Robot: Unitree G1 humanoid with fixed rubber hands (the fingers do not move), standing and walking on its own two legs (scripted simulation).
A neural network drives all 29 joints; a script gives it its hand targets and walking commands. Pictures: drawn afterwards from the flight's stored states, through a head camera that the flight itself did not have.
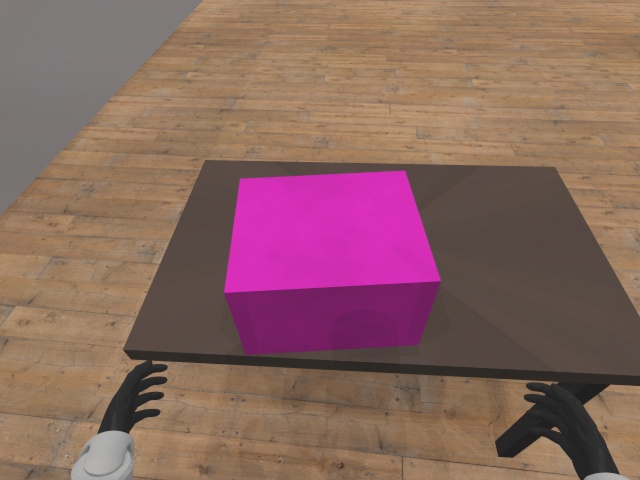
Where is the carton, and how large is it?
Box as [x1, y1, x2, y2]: [224, 171, 440, 354]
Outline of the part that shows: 404,171 240,179 224,293 246,354 418,344 440,279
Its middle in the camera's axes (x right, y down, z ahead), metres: +0.02 +0.04 +0.67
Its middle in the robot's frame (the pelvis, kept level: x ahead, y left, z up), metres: +0.48 +0.02 -0.05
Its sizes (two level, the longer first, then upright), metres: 0.294 0.243 0.184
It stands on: a table, 0.63 m high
